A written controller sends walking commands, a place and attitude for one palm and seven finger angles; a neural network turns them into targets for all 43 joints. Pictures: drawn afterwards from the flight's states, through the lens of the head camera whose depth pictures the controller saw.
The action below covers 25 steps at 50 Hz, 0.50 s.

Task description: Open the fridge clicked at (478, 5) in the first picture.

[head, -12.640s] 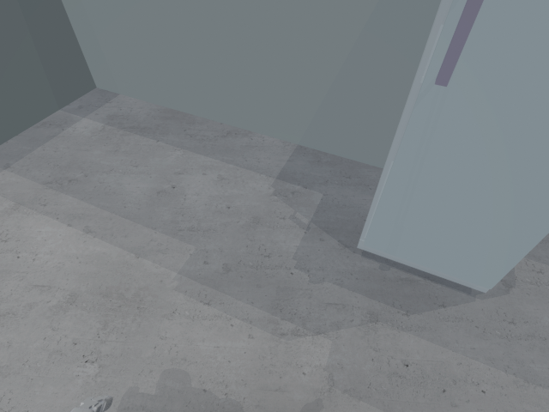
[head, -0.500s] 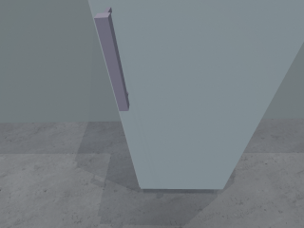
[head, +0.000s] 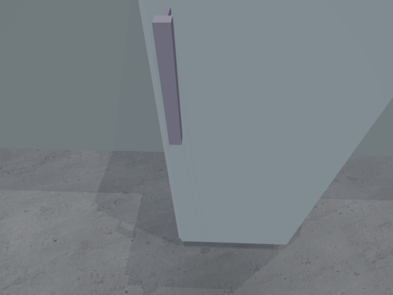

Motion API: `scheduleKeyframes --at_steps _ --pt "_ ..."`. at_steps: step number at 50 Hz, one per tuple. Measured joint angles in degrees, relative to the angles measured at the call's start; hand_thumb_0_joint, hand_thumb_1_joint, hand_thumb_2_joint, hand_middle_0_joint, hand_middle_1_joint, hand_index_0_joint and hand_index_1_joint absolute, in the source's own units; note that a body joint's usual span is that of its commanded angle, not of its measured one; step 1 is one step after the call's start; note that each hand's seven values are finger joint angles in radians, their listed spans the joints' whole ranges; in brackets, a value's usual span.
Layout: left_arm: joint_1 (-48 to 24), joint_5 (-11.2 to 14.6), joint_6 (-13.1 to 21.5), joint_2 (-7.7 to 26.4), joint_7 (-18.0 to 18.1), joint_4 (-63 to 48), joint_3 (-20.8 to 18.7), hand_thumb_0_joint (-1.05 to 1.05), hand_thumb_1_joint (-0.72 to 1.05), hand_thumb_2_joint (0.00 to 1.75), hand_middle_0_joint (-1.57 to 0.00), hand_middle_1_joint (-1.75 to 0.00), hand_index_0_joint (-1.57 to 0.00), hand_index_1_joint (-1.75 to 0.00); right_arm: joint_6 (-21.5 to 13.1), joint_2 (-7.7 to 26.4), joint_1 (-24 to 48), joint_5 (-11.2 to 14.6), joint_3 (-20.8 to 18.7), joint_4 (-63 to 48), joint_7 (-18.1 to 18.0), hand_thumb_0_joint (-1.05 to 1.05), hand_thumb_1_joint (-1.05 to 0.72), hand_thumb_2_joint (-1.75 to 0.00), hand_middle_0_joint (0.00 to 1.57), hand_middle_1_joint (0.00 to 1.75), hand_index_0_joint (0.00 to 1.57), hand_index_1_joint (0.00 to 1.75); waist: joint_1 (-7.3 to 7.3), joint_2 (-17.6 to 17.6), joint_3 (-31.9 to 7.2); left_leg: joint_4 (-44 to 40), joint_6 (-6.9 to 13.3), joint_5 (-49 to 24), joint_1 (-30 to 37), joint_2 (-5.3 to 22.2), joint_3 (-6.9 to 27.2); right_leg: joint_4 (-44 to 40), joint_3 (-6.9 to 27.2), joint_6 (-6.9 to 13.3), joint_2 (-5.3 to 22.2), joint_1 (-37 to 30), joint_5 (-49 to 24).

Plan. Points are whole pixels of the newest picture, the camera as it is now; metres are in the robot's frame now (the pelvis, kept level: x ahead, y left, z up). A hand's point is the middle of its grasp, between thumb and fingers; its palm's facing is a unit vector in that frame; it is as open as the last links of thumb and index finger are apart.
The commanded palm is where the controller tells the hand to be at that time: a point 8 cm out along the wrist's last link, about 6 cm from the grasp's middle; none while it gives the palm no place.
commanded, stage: come to a stop and stand still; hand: left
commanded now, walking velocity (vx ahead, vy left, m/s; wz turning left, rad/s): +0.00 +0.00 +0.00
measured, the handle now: (172, 85) +0.45 +0.08 +0.22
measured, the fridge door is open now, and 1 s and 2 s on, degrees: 0 0 0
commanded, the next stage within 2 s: look again from close up in 0.12 s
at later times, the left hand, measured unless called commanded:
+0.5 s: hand out of the picture -0.06 +0.15 -0.18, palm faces +0.07 -0.99 -0.16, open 7.4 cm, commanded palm none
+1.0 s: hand out of the picture -0.06 +0.17 -0.18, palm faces +0.10 -0.98 -0.15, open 7.4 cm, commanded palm none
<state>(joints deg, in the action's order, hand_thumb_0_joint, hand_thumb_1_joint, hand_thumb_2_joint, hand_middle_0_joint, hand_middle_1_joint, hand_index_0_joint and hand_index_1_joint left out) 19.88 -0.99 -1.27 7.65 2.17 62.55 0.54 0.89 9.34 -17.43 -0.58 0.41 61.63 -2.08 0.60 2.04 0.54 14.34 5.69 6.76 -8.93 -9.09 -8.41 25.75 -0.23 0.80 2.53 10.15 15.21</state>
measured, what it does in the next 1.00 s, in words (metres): stands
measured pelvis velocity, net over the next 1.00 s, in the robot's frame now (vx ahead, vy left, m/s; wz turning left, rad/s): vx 0.00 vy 0.02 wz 0.02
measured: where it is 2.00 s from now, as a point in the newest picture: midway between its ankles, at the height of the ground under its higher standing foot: outside the picture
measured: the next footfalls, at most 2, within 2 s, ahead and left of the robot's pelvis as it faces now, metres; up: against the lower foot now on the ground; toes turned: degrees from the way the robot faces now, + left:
left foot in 1.40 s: +0.02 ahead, +0.27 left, +0.00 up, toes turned -3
right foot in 1.50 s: +0.03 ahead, -0.04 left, +0.00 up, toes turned +2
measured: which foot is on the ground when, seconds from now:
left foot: down 0.00-1.00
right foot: down 0.00-1.00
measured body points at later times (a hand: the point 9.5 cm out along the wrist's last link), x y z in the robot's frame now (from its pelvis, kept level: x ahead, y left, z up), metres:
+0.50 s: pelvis +0.01 +0.01 +0.00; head +0.02 +0.01 +0.45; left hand -0.06 +0.21 -0.16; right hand +0.02 -0.22 -0.16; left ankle +0.03 -0.01 -0.74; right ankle -0.01 -0.15 -0.74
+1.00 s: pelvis +0.00 +0.02 +0.00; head +0.01 +0.03 +0.45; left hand -0.07 +0.22 -0.16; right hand +0.01 -0.20 -0.16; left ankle +0.03 +0.00 -0.74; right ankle -0.01 -0.15 -0.74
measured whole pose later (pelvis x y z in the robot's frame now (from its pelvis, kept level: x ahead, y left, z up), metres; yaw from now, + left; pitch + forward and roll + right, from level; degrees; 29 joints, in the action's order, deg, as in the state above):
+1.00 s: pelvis +0.00 +0.02 +0.00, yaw +1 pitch -1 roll -1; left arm 22.3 -0.8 -0.5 6.2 2.6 65.3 -0.2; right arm 0.9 8.8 -15.7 -0.1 -0.3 64.0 -2.6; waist 1.9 0.2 2.0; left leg 14.4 1.2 7.6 -7.8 -10.1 -7.7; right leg 23.8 -1.0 0.0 3.9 7.7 15.8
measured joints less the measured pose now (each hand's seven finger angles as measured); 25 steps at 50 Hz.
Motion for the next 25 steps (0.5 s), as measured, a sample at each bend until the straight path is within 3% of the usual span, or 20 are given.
scheduleKeyframes --at_steps 7,14,21,25 --pt "1.72 -0.01 0.11 -0.82 0.14 2.06 0.39 0.0 0.91 0.89 -0.2 -0.3 -0.2 -0.3 -0.74 0.49 1.46 0.13 -0.18 0.68 -0.02 0.01 -0.93 -0.9 0.2 0.3 0.2 0.3 0.44 -0.91 0.13 -0.11 1.48 0.06 0.06 -0.39 -0.19 0.96 0.27 -0.45 0.29 0.46 0.67" --pt "2.5 -0.08 0.62 -1.65 0.09 2.67 0.29 0.0 0.91 0.89 -0.2 -0.3 -0.2 -0.3 -0.48 0.66 2.07 0.36 -0.43 1.2 -0.25 0.01 -0.92 -0.9 0.2 0.3 0.2 0.3 1.01 -1.18 0.1 -1.82 -0.99 -0.52 0.85 -0.58 0.34 -1.05 -0.03 -0.6 0.49 -0.55 -0.07" --pt "2.34 -0.04 0.73 -1.52 0.23 3.1 0.27 0.0 0.91 0.89 -0.2 -0.3 -0.2 -0.3 -0.94 0.27 2.61 0.31 -0.4 1.49 -0.35 0.01 -0.92 -0.9 0.2 0.3 0.2 0.3 0.86 -1.75 0.81 -1.15 0.48 -0.3 0.57 -0.66 0.46 -0.6 -0.2 -1.11 0.55 -0.42 0.1" --pt "2.02 -0.07 0.58 -1.35 0.27 3.08 0.05 0.0 0.91 0.89 -0.2 -0.3 -0.2 -0.3 -0.72 -0.11 2.09 0.33 -0.43 1.83 -0.48 0.01 -0.92 -0.9 0.2 0.3 0.2 0.3 0.87 -2.03 0.52 -1.76 -0.46 -0.39 1.07 -0.83 0.65 -0.87 -0.29 -0.73 0.71 -0.81 0.38"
